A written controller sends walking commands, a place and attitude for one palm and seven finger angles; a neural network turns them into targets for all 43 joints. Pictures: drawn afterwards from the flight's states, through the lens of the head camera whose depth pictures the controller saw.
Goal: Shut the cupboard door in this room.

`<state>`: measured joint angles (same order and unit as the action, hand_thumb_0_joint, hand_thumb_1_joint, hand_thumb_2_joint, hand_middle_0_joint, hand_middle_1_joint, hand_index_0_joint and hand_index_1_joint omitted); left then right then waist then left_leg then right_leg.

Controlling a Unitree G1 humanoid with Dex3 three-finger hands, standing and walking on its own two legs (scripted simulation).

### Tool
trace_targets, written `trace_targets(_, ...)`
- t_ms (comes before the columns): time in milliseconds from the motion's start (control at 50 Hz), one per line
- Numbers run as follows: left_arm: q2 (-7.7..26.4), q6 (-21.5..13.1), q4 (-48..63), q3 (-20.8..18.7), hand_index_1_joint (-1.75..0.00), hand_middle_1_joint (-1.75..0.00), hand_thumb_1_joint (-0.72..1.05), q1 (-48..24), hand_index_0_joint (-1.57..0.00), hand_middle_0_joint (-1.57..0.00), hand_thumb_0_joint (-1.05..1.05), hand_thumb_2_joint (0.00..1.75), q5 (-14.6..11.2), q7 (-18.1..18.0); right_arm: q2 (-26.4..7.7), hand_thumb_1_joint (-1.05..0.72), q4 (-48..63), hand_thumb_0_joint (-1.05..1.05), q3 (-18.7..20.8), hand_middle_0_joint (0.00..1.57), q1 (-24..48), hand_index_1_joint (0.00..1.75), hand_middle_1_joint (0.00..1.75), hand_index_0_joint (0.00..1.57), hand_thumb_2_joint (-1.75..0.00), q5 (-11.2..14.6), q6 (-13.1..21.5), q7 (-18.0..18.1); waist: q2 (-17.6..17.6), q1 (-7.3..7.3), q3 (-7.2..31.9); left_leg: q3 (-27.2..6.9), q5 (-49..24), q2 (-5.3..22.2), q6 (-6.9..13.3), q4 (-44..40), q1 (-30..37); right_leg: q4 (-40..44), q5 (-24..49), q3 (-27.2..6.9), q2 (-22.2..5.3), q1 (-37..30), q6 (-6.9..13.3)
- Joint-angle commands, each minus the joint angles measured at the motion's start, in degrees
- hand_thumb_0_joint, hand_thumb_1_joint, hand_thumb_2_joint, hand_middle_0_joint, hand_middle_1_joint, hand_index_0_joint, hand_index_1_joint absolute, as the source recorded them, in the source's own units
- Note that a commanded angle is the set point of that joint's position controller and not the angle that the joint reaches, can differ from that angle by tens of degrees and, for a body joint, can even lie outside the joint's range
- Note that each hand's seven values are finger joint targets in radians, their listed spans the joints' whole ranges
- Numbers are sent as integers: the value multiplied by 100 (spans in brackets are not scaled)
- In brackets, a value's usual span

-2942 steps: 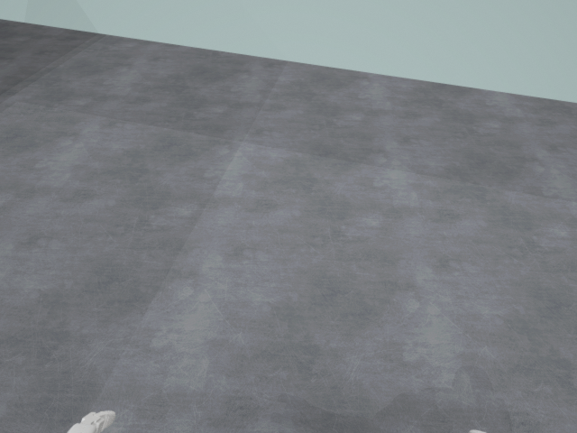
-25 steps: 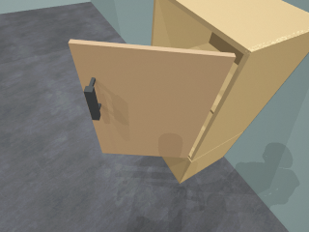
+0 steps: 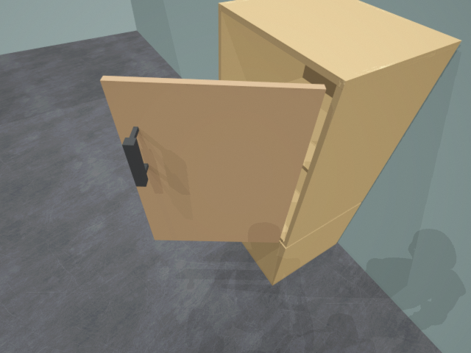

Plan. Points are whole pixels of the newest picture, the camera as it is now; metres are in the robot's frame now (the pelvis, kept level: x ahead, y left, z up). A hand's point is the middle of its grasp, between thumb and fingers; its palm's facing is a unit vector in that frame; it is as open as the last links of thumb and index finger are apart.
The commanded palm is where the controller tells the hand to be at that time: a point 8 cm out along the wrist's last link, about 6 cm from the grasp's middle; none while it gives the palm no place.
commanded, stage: come to a stop and stand still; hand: left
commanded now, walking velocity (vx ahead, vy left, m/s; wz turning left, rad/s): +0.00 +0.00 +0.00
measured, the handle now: (138, 157) +0.50 +0.25 +0.02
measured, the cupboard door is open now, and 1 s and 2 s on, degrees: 58 58 58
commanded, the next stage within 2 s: look again from close up in 0.10 s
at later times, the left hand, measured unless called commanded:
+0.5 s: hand out of the picture +0.01 +0.20 -0.18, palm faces +0.02 -0.97 -0.23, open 7.4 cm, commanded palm none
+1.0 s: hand (121, 295) +0.21 +0.20 -0.01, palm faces +0.24 -0.97 -0.09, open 7.1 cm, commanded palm +0.11 +0.25 -0.07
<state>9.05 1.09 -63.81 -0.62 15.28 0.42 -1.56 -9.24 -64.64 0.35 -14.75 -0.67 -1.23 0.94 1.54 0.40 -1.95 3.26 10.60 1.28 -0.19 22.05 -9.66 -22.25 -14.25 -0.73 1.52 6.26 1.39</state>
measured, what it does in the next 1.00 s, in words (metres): stands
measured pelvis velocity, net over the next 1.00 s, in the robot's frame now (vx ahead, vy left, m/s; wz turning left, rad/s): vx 0.00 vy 0.02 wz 0.05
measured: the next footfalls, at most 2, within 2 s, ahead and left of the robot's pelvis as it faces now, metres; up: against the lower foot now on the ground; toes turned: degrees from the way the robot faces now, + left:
none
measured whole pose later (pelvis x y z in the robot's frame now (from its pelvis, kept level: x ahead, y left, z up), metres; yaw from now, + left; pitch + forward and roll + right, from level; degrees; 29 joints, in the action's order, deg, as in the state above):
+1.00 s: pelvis +0.00 +0.02 -0.03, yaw +3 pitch +3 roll +1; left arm 9.3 -10.7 -5.9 -3.8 22.1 -9.1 -3.2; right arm -13.6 -44.9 1.2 -16.7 1.6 16.9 1.7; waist -0.9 2.0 4.5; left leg 1.9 18.7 -1.4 1.3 39.4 -23.3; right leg -40.5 -24.4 2.6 -2.0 19.2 0.1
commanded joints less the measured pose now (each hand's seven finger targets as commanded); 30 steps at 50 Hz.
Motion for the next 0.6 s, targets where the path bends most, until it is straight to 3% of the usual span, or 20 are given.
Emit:
trace_targets(0, 554, -125, 167, -72, -30, -30, 90, 197, -20, -20, 0, 90, 7, -25, -484, -90, 117, 0, 76, 20, -252, 30, 30, 20, -90, -7, 111, 78, -186, 15, -388, -463, 247, 356, 49, -449, 90, 808, -240, -709, -655, 769, 70)
trace_targets(160, 396, -153, 55, -56, -30, -30, 90, 403, -20, -20, 0, 90, -1, -44, -448, -90, 39, 0, 63, 20, -474, 30, 30, 20, -90, 11, 186, 124, -67, -6, -244, -507, -146, 448, 86, -437, 157, 643, 280, -580, -629, 581, 65)
trace_targets(180, 505, -414, -38, 39, -30, -30, 90, 822, -20, -20, 0, 90, 126, -281, -559, -90, 419, 0, 26, 20, 144, 30, 30, 20, -90, 27, 345, 42, -592, -223, -308, -249, -929, 488, -52, 956, -265, 364, 2701, -756, -1038, 645, -20)
trace_targets(200, 844, -436, 242, -42, -30, -30, 90, 523, -20, -20, 0, 90, 39, -240, -264, -90, 536, 0, 22, 20, -367, 30, 30, 20, -90, 14, 268, 12, -612, 202, 190, -407, 298, 292, -14, 650, -162, 282, 1321, -861, -1165, 572, 203)
trace_targets(220, 739, -399, 317, -14, -30, -30, 90, 324, -20, -20, 0, 90, 25, -179, -343, -90, 450, 0, 43, 20, -450, 30, 30, 20, -90, -18, 273, 18, -986, 166, -8, -465, 269, 307, 49, 387, -188, 135, 225, -676, -922, 820, 274)
trace_targets(240, 629, -423, 293, -3, -30, -30, 90, 401, -20, -20, 0, 90, 51, -168, -328, -90, 463, 0, 18, 20, -580, 30, 30, 20, -90, -54, 333, 11, -928, 102, 138, -539, -337, 406, 82, 461, -220, 4, 479, -510, -749, 749, 273)
trace_targets(260, 562, -404, 302, 13, -30, -30, 90, 453, -20, -20, 0, 90, 38, -152, -367, -90, 508, 0, 13, 20, -652, 30, 30, 20, -90, -31, 323, 20, -695, 112, 234, -577, -247, 431, 135, 412, -256, -41, 272, -475, -650, 630, 248)
trace_targets(300, 453, -341, 313, 39, -30, -30, 90, 444, -20, -20, 0, 90, 42, -129, -440, -90, 585, 0, 31, 20, -613, 30, 30, 20, -90, -19, 304, 32, -213, 85, -53, -667, 176, 436, 199, 246, -479, -100, -243, -414, -550, 801, 200)
trace_targets(400, 411, -288, 393, 64, -30, -30, 90, 477, -20, -20, 0, 90, 48, -116, -536, -90, 646, 0, 36, 20, -556, 30, 30, 20, -90, -30, 320, 29, -26, 3, -360, -740, 215, 456, 264, 38, -576, -248, -227, -404, -494, 962, 147)
trace_targets(500, 529, -270, 442, 47, -30, -30, 90, 459, -20, -20, 0, 90, 38, -121, -616, -90, 562, 0, 25, 20, -491, 30, 30, 20, -90, -15, 348, 37, 141, -21, -243, -670, -266, 459, 297, 22, -346, -307, 160, -409, -533, 853, 93)
trace_targets(580, 642, -261, 472, 22, -30, -30, 90, 439, -20, -20, 0, 90, 39, -113, -662, -90, 528, 0, 28, 20, -353, 30, 30, 20, -90, -10, 359, 43, -59, -47, -142, -586, -561, 447, 298, 41, -204, -301, 424, -424, -576, 767, 71)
